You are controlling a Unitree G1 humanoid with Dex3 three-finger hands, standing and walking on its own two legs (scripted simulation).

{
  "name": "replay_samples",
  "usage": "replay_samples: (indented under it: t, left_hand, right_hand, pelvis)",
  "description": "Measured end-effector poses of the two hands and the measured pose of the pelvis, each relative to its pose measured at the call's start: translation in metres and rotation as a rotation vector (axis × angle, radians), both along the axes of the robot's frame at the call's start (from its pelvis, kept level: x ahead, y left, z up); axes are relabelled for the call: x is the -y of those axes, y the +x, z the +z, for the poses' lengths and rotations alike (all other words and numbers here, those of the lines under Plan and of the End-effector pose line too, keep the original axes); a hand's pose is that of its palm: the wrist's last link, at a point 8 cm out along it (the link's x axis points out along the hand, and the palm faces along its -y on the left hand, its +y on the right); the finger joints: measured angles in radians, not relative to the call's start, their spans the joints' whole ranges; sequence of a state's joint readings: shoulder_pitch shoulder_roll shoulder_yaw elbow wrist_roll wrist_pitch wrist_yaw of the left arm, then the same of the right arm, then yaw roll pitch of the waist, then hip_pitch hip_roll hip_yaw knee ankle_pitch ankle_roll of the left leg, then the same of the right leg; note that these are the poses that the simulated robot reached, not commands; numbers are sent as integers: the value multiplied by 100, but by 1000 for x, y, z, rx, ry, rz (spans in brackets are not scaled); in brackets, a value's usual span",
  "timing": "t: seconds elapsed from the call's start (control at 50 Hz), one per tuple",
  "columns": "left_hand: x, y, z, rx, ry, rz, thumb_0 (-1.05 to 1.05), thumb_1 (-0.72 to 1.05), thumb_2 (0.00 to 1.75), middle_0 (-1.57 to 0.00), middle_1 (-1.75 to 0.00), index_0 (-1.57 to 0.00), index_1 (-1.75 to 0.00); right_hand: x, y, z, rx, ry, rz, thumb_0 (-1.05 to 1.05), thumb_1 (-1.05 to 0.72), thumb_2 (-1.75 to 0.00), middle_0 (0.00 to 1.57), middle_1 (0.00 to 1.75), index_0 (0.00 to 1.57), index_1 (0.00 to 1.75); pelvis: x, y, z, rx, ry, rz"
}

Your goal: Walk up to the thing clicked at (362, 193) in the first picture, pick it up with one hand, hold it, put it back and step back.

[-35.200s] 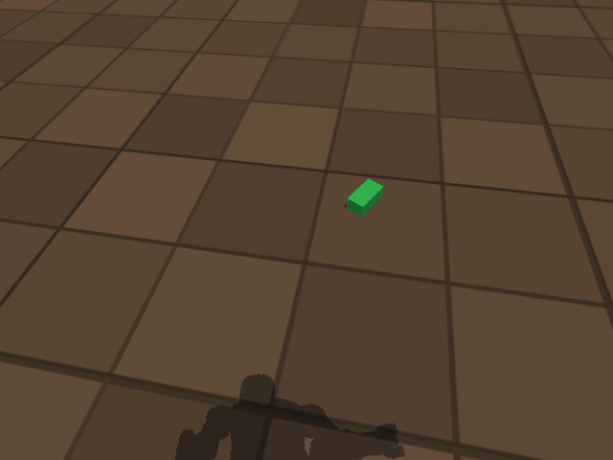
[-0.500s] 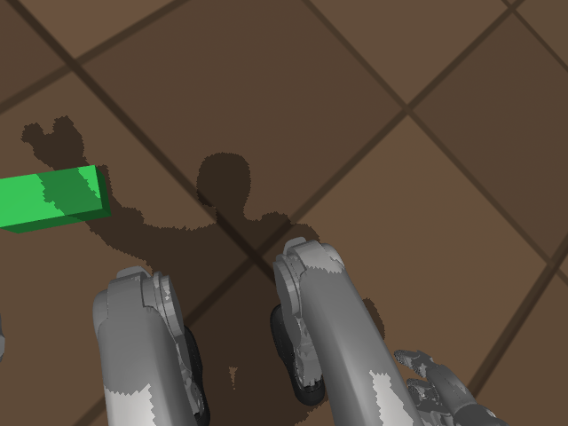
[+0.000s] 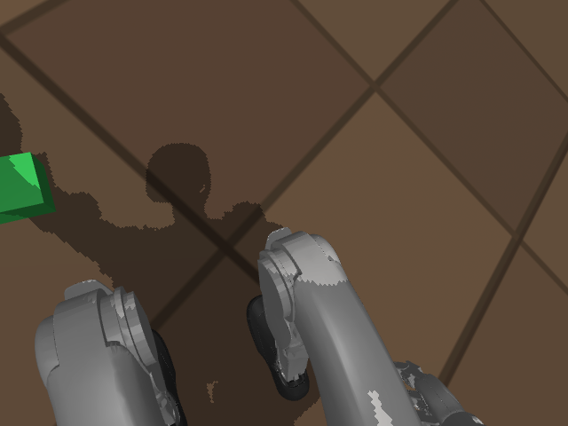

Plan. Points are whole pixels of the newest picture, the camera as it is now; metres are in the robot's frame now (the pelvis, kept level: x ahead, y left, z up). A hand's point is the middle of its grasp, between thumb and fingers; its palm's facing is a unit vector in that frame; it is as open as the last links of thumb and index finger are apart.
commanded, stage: home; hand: left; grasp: from above
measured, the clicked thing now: out of the picture +0.48 +0.34 -0.29
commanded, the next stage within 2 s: none
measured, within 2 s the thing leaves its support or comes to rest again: neither
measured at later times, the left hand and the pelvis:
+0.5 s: hand out of the picture +0.35 +0.34 +0.03, palm faces -0.21 -0.63 -0.75, open 8.2 cm; pelvis +0.01 +0.01 +0.14, yaw +5 degrees
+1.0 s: hand out of the picture +0.24 +0.26 +0.24, palm faces +0.22 -0.93 -0.29, open 7.4 cm; pelvis +0.05 +0.01 +0.33, yaw +12 degrees
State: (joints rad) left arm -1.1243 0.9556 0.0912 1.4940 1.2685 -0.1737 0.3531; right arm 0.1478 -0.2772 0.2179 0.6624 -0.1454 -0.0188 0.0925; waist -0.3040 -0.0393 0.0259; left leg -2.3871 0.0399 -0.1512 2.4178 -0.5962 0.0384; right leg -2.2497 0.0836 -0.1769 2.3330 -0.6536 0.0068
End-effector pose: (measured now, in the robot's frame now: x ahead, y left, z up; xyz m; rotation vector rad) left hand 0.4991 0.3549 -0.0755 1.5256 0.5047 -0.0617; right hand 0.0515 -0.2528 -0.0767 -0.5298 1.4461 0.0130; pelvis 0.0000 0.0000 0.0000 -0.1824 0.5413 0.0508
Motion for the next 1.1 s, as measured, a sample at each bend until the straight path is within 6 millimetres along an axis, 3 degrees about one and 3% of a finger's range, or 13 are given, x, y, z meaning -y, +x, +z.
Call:
replay_samples:
  t: [0.14, 0.26, 0.34, 0.48, 0.58, 0.68, 0.86, 1.1]
  left_hand:
    - [-21, -3, 24, -60, -5, 88, 1, -30, 92, -19, -81, -18, -80]
    - [-23, -36, 54, -74, -168, 115, 1, 1, 84, -21, -57, -20, -57]
    - [-15, -75, 88, -36, -339, 144, 1, 28, 82, -21, -44, -20, -43]
    - [-18, -143, 152, 29, -518, 302, 1, 69, 86, -21, -34, -21, -33]
    - [-8, -188, 191, 20, -635, 422, 1, 82, 88, -21, -31, -21, -31]
    - [11, -224, 225, 29, -781, 540, 1, 86, 89, -21, -30, -21, -30]
    - [40, -259, 289, 59, -980, 739, 2, 89, 89, -21, -30, -21, -30]
    - [68, -294, 384, 58, -1143, 920, 2, 90, 90, -21, -30, -20, -29]
  right_hand:
    - [-14, -5, -1, -40, 70, -55, 0, -90, -89, 20, 30, 21, 30]
    - [-11, 13, 24, -45, 75, -65, 0, -90, -89, 20, 30, 21, 30]
    - [-4, 44, 52, 12, 56, -51, 0, -90, -89, 20, 30, 21, 30]
    - [-5, 120, 114, 248, 57, 9, 0, -91, -89, 20, 30, 20, 30]
    - [-22, 165, 164, 426, 107, 57, 0, -91, -90, 20, 30, 20, 30]
    - [-42, 191, 209, 551, 161, 79, 0, -91, -90, 20, 30, 20, 30]
    - [-63, 202, 275, 642, 217, 54, 0, -91, -90, 20, 30, 21, 30]
    - [-59, 196, 356, 703, 190, -15, 1, -91, -90, 20, 30, 21, 30]
  pelvis:
    - [-2, 8, 13, -32, 3, 4]
    - [-4, 14, 44, -67, 7, 22]
    - [-5, 17, 76, -82, 16, 36]
    - [-6, 15, 133, -50, 32, 66]
    - [-6, 15, 175, -6, 45, 88]
    - [-5, 19, 214, 39, 63, 108]
    - [-4, 35, 277, 119, 95, 137]
    - [-8, 69, 356, 239, 133, 167]
